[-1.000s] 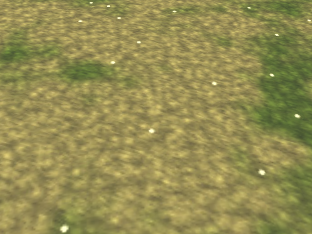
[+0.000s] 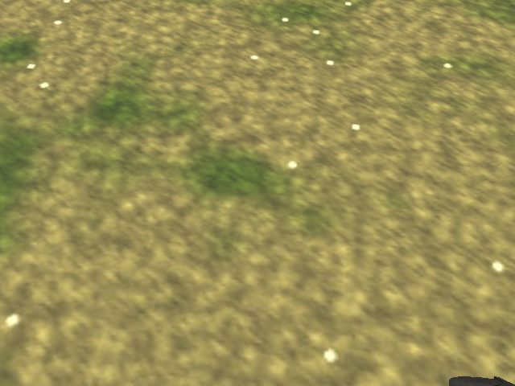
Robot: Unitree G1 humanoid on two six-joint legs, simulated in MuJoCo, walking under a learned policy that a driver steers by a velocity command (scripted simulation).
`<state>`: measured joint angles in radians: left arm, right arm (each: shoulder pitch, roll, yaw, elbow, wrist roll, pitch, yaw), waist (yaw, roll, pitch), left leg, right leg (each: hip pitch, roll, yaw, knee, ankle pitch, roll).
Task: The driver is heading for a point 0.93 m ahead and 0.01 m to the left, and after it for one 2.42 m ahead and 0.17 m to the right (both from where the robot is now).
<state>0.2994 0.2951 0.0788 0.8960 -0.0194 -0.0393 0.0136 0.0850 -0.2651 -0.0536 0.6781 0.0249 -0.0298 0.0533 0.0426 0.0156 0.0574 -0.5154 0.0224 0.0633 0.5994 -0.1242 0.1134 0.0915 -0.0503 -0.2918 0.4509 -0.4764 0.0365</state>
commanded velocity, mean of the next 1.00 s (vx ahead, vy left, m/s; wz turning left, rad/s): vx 0.50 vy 0.00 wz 0.22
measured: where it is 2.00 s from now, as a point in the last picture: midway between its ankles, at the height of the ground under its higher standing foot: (242, 210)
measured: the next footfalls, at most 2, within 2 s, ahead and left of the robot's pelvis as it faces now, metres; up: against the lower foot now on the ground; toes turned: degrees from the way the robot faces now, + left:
right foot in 0.50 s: +0.48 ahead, -0.08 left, +0.00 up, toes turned +13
left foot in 1.00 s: +0.71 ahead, +0.22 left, +0.00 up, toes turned +11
